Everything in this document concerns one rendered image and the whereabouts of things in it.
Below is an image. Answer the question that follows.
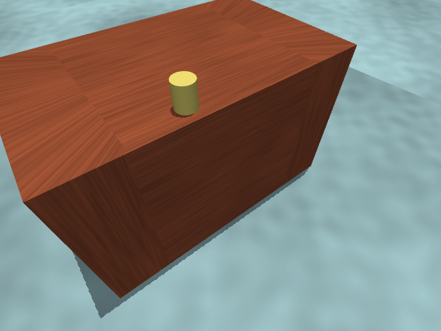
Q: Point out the can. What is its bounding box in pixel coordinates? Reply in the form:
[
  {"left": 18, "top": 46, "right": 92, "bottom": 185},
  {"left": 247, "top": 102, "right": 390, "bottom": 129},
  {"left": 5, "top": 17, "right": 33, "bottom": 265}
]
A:
[{"left": 169, "top": 71, "right": 199, "bottom": 115}]

